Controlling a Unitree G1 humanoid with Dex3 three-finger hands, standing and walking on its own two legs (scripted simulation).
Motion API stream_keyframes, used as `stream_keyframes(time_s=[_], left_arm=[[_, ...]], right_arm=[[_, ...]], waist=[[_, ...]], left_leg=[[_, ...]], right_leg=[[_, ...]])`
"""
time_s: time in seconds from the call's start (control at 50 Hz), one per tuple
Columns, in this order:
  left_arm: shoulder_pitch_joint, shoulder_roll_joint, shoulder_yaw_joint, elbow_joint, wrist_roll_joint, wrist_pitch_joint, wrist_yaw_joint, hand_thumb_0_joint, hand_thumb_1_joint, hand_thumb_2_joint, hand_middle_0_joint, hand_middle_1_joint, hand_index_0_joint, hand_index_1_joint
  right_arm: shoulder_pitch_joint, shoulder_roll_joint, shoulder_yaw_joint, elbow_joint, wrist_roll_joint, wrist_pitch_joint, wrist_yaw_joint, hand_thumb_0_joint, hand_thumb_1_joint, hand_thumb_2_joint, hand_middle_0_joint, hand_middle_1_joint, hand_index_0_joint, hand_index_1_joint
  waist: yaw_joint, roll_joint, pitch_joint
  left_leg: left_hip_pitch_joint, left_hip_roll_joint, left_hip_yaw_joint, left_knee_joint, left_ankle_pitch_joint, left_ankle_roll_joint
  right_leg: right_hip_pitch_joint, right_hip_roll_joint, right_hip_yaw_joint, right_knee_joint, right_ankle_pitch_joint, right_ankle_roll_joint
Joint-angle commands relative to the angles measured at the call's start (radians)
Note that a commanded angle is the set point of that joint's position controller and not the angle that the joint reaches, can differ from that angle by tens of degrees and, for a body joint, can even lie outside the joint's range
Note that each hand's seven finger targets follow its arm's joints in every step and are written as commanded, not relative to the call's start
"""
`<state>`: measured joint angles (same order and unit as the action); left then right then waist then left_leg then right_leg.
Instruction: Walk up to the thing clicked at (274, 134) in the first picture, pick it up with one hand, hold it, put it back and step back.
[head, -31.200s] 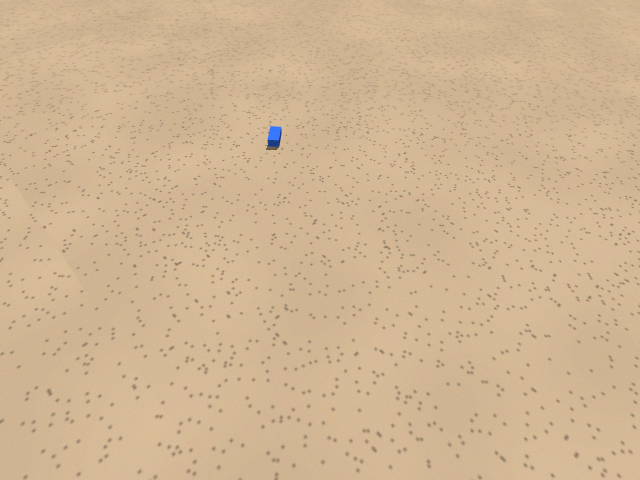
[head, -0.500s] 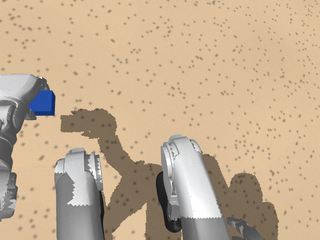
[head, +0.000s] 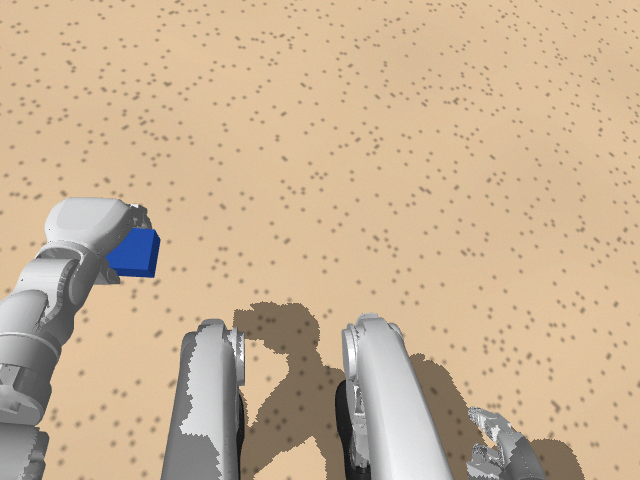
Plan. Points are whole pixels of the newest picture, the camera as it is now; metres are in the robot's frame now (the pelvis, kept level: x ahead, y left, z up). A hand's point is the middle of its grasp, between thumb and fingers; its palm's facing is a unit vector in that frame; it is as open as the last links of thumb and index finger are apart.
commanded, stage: lift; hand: left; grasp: from above
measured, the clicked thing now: (108, 251) +0.41 +0.26 -0.14
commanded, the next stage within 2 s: hold in 0.96 s
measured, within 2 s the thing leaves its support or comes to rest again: neither
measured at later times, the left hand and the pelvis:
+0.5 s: hand (34, 226) +0.36 +0.24 +0.09, palm faces -0.48 -0.06 -0.88, open 8.5 cm; pelvis +0.03 +0.00 +0.18, yaw +2 degrees
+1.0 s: hand out of the picture +0.37 +0.23 +0.18, palm faces -0.49 -0.06 -0.87, open 8.6 cm; pelvis +0.07 +0.00 +0.26, yaw +2 degrees
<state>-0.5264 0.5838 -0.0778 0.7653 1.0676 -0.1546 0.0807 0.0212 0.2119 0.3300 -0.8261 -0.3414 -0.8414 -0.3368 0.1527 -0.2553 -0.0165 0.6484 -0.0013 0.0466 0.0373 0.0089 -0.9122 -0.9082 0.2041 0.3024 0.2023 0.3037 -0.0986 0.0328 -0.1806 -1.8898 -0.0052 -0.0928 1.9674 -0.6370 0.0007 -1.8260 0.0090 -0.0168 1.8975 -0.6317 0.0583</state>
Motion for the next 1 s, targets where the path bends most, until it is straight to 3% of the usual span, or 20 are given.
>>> stream_keyframes(time_s=[0.0, 0.02, 0.06, 0.12, 0.16, 0.18, 0.2, 0.24, 0.3, 0.34, 0.42, 0.46, 0.48, 0.68, 0.88, 0.98], left_arm=[[-0.266, 0.228, 0.089, -0.277, -0.035, 0.024, 0.04, 0.0, 0.749, 0.58, -1.109, -0.441, -1.11, -0.442], [-0.248, 0.207, 0.074, -0.288, -0.038, 0.028, 0.033, 0.0, 0.748, 0.582, -1.121, -0.426, -1.118, -0.431], [-0.215, 0.232, 0.093, -0.311, -0.041, 0.036, 0.025, 0.0, 0.752, 0.537, -1.112, -0.42, -1.117, -0.417], [-0.185, 0.221, 0.094, -0.331, -0.056, 0.04, 0.011, 0.0, 0.764, 0.554, -1.138, -0.398, -1.133, -0.405], [-0.164, 0.185, 0.067, -0.357, -0.06, 0.04, 0.008, 0.0, 0.766, 0.546, -1.16, -0.361, -1.148, -0.376], [-0.146, 0.206, 0.092, -0.351, -0.063, 0.04, 0.012, 0.0, 0.761, 0.531, -1.143, -0.378, -1.137, -0.386], [-0.12, 0.193, 0.088, -0.339, -0.072, 0.04, 0.012, 0.0, 0.771, 0.553, -1.152, -0.389, -1.145, -0.398], [-0.098, 0.163, 0.064, -0.31, -0.068, 0.039, 0.011, 0.0, 0.769, 0.541, -1.168, -0.341, -1.154, -0.358], [-0.108, 0.152, 0.061, -0.301, -0.058, 0.034, 0.023, 0.0, 0.766, 0.528, -1.154, -0.351, -1.145, -0.364], [-0.079, 0.118, 0.044, -0.267, -0.056, 0.035, 0.032, 0.0, 0.773, 0.509, -1.157, -0.357, -1.152, -0.365], [-0.08, 0.111, 0.041, -0.242, -0.043, 0.033, 0.038, 0.0, 0.755, 0.522, -1.133, -0.387, -1.129, -0.393], [-0.077, 0.08, 0.017, -0.237, -0.037, 0.032, 0.048, 0.0, 0.77, 0.529, -1.157, -0.369, -1.147, -0.381], [-0.07, 0.086, 0.034, -0.217, -0.041, 0.035, 0.056, 0.0, 0.757, 0.531, -1.138, -0.378, -1.131, -0.388], [-0.094, 0.073, 0.016, -0.201, -0.024, 0.059, 0.079, 0.0, 0.758, 0.598, -1.171, -0.383, -1.151, -0.407], [-0.036, 0.058, 0.01, -0.199, -0.036, 0.061, 0.042, 0.0, 0.711, 0.566, -1.129, -0.346, -1.11, -0.368], [-0.04, 0.058, 0.011, -0.237, -0.038, 0.041, 0.03, 0.0, 0.733, 0.607, -1.144, -0.372, -1.126, -0.392]], right_arm=[[0.127, -0.196, -0.081, -0.063, 0.012, -0.016, -0.037, 0.0, -0.905, -0.905, 0.2, 0.3, 0.2, 0.3], [0.126, -0.193, -0.081, -0.065, 0.015, -0.017, -0.041, 0.0, -0.909, -0.906, 0.2, 0.3, 0.2, 0.3], [0.117, -0.186, -0.078, -0.065, 0.021, -0.017, -0.054, 0.0, -0.905, -0.904, 0.2, 0.3, 0.2, 0.3], [0.098, -0.175, -0.07, -0.066, 0.029, -0.022, -0.07, 0.0, -0.905, -0.904, 0.2, 0.3, 0.2, 0.3], [0.095, -0.161, -0.066, -0.067, 0.034, -0.028, -0.08, 0.0, -0.909, -0.906, 0.2, 0.3, 0.2, 0.3], [0.092, -0.158, -0.063, -0.065, 0.037, -0.031, -0.085, 0.0, -0.91, -0.906, 0.2, 0.3, 0.2, 0.3], [0.088, -0.153, -0.061, -0.062, 0.038, -0.035, -0.089, 0.0, -0.908, -0.906, 0.2, 0.3, 0.2, 0.3], [0.079, -0.151, -0.057, -0.055, 0.041, -0.044, -0.096, 0.0, -0.908, -0.906, 0.2, 0.3, 0.2, 0.3], [0.076, -0.149, -0.059, -0.048, 0.046, -0.055, -0.103, 0.0, -0.906, -0.905, 0.2, 0.3, 0.2, 0.3], [0.087, -0.138, -0.055, -0.042, 0.047, -0.063, -0.103, 0.0, -0.909, -0.907, 0.2, 0.3, 0.2, 0.3], [0.108, -0.141, -0.065, -0.023, 0.046, -0.074, -0.104, 0.0, -0.911, -0.908, 0.2, 0.3, 0.2, 0.3], [0.11, -0.138, -0.066, -0.024, 0.045, -0.078, -0.102, 0.0, -0.91, -0.907, 0.2, 0.3, 0.2, 0.3], [0.112, -0.14, -0.067, -0.021, 0.043, -0.079, -0.1, 0.0, -0.908, -0.906, 0.2, 0.3, 0.2, 0.3], [0.135, -0.139, -0.072, -0.01, 0.036, -0.07, -0.089, 0.0, -0.91, -0.907, 0.2, 0.3, 0.2, 0.3], [0.116, -0.136, -0.075, -0.036, 0.041, -0.054, -0.088, 0.0, -0.906, -0.903, 0.2, 0.3, 0.2, 0.3], [0.11, -0.137, -0.08, -0.042, 0.043, -0.05, -0.092, 0.0, -0.905, -0.903, 0.2, 0.3, 0.2, 0.3]], waist=[[-0.004, 0.194, -0.614], [-0.008, 0.177, -0.601], [0.003, 0.163, -0.568], [0.002, 0.149, -0.511], [0.0, 0.129, -0.505], [0.005, 0.113, -0.496], [0.005, 0.097, -0.457], [0.008, 0.101, -0.398], [0.013, 0.103, -0.359], [0.012, 0.07, -0.326], [0.022, 0.078, -0.346], [0.022, 0.081, -0.333], [0.03, 0.076, -0.319], [0.041, 0.037, -0.299], [0.048, 0.026, -0.215], [0.05, 0.027, -0.217]], left_leg=[[0.64, 0.005, 0.019, -0.415, 0.109, 0.017], [0.659, 0.006, 0.016, -0.444, 0.098, 0.017], [0.692, 0.006, 0.024, -0.49, 0.087, 0.018], [0.742, 0.011, 0.02, -0.573, 0.057, 0.018], [0.795, 0.006, 0.039, -0.605, 0.063, 0.022], [0.803, 0.004, 0.042, -0.623, 0.069, 0.022], [0.806, 0.006, 0.044, -0.648, 0.066, 0.023], [0.857, 0.011, 0.036, -0.712, 0.048, 0.019], [0.922, 0.018, 0.024, -0.791, 0.028, 0.014], [0.937, 0.01, 0.04, -0.806, 0.084, 0.013], [1.055, 0.012, 0.052, -0.866, 0.212, 0.006], [1.105, 0.012, 0.052, -0.907, 0.224, 0.004], [1.121, 0.013, 0.047, -0.932, 0.222, 0.002], [1.298, -0.005, 0.084, -1.048, 0.41, 0.006], [1.401, -0.009, 0.086, -1.186, 0.429, 0.002], [1.465, -0.006, 0.087, -1.219, 0.495, 0.001]], right_leg=[[0.371, 0.031, -0.065, -0.301, 0.154, -0.082], [0.397, 0.033, -0.064, -0.329, 0.149, -0.081], [0.455, 0.035, -0.055, -0.387, 0.137, -0.08], [0.521, 0.033, -0.046, -0.457, 0.119, -0.076], [0.592, 0.037, -0.034, -0.531, 0.12, -0.077], [0.625, 0.037, -0.029, -0.556, 0.117, -0.077], [0.648, 0.035, -0.025, -0.582, 0.114, -0.075], [0.672, 0.037, -0.023, -0.627, 0.102, -0.076], [0.712, 0.038, -0.018, -0.688, 0.091, -0.077], [0.767, 0.037, -0.008, -0.74, 0.117, -0.079], [0.865, 0.036, -0.001, -0.804, 0.225, -0.08], [0.899, 0.037, -0.002, -0.839, 0.24, -0.08], [0.918, 0.037, -0.005, -0.857, 0.239, -0.079], [1.136, 0.032, 0.012, -1.023, 0.415, -0.067], [1.252, 0.027, 0.02, -1.149, 0.424, -0.067], [1.291, 0.026, 0.019, -1.182, 0.478, -0.068]])
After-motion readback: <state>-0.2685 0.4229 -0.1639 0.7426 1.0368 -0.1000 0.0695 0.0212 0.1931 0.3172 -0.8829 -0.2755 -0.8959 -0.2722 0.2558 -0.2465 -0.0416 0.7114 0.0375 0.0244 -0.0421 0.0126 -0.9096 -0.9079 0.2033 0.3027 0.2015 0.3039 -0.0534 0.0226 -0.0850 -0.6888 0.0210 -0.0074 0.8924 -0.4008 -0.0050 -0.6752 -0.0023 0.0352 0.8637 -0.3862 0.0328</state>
